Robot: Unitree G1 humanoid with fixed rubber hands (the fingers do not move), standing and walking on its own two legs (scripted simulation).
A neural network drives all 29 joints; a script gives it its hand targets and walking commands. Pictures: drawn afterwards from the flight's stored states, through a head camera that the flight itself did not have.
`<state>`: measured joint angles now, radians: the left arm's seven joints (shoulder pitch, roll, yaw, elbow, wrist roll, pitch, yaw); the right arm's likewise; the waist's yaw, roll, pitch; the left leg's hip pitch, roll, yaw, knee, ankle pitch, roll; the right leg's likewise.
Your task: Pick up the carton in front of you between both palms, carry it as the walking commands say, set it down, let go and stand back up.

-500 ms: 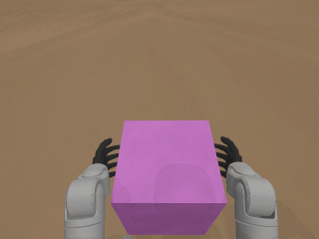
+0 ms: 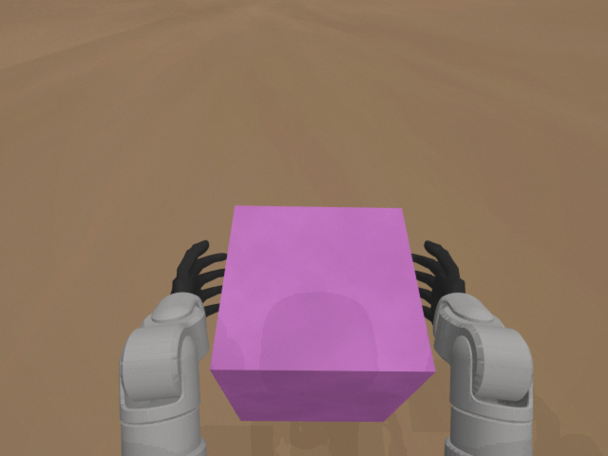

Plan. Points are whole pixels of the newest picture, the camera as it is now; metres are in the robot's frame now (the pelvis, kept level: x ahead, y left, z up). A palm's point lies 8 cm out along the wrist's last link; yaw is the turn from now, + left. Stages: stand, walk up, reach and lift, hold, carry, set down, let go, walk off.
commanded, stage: carry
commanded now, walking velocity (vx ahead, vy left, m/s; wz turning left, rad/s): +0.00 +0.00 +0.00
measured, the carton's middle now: (315, 322) +0.29 +0.00 +0.01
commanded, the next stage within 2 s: hold in 1.90 s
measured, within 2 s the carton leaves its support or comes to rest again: neither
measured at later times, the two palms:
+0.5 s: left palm (200, 271) +0.34 +0.16 +0.06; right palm (419, 263) +0.36 -0.14 +0.06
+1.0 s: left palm (199, 296) +0.32 +0.16 +0.03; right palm (412, 289) +0.33 -0.14 +0.03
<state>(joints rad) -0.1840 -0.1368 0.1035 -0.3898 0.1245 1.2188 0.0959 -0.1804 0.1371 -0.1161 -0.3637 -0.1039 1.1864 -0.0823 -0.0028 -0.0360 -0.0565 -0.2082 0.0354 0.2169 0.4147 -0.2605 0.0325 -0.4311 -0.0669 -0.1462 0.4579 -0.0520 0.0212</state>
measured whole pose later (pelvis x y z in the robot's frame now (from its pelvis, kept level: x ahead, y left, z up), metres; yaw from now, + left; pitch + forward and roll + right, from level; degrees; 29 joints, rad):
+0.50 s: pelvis +0.08 -0.01 -0.01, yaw +3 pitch +4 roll -1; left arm -0.17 -0.13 0.11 -0.19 0.15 1.13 0.07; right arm -0.17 0.13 -0.12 -0.19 -0.16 1.13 -0.06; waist 0.01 0.01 -0.14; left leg -0.16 0.07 0.16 0.53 -0.44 -0.01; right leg -0.37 -0.06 -0.18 0.58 -0.27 -0.02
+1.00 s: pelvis +0.03 +0.00 -0.01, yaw +3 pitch +1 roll +0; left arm -0.28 -0.16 0.23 0.28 0.28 0.71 0.01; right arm -0.28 0.16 -0.23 0.28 -0.29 0.70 -0.01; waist 0.00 0.00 -0.10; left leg -0.18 0.05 0.17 0.53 -0.37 0.01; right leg -0.37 -0.08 -0.18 0.52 -0.17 -0.02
